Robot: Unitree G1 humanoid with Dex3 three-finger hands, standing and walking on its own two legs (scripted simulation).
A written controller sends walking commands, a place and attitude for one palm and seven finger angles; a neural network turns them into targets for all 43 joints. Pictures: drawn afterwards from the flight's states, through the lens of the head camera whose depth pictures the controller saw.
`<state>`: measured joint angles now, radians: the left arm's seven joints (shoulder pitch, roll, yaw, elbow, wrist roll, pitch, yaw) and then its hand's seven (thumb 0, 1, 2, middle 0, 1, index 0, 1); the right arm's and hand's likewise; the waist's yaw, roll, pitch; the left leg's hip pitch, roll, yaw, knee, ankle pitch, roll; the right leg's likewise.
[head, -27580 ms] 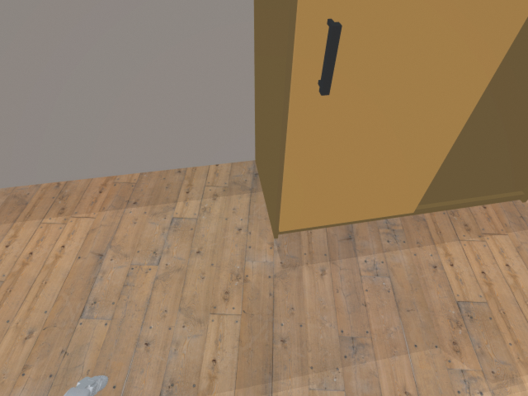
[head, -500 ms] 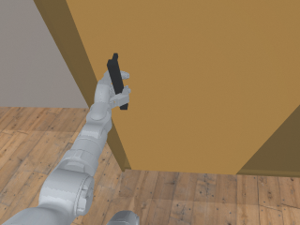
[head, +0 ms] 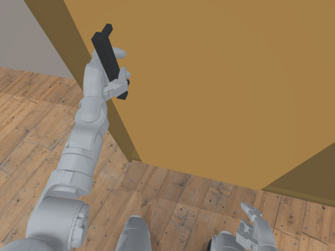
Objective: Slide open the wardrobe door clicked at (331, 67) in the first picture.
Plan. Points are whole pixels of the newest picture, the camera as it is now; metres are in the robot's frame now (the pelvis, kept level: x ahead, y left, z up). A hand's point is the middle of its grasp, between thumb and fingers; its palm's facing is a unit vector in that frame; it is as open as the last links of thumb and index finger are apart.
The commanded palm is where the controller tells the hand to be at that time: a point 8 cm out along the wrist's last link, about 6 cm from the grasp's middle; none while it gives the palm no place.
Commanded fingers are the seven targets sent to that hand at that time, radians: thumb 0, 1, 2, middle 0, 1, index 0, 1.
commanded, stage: step sideways, sliding the door along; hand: left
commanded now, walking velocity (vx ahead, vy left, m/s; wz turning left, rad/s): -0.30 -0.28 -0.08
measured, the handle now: (115, 65) +0.47 +0.22 +0.12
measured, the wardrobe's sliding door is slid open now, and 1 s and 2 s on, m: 0.08 0.47 0.47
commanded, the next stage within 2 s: stop walking and hold the door there in 1.36 s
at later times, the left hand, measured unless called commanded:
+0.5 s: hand (202, 95) +0.41 +0.01 +0.11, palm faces +0.29 -0.94 -0.18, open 6.2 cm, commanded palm +0.38 -0.02 +0.12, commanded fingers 0.00 0.90 0.90 -0.45 -1.40 -0.45 -1.40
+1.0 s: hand (311, 116) +0.39 -0.20 +0.12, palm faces +0.12 -0.98 -0.13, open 6.1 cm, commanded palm +0.36 -0.23 +0.12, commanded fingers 0.00 0.90 0.90 -0.45 -1.40 -0.45 -1.40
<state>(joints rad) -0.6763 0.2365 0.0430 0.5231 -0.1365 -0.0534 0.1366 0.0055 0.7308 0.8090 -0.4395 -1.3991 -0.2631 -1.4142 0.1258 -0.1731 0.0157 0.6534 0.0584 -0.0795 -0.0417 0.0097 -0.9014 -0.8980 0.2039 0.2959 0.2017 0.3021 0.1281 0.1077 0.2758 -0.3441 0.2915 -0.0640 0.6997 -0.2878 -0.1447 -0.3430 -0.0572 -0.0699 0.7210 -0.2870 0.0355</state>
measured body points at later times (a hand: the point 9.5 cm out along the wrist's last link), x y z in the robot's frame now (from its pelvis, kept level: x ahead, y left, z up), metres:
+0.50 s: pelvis +0.05 -0.18 +0.01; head +0.14 -0.22 +0.44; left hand +0.39 +0.06 +0.12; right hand +0.27 -0.37 -0.12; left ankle -0.01 +0.06 -0.67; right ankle +0.13 -0.28 -0.71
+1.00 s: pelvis +0.02 -0.34 +0.02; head +0.11 -0.34 +0.46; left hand +0.38 -0.15 +0.12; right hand +0.21 -0.54 -0.09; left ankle +0.01 -0.11 -0.71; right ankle +0.04 -0.53 -0.69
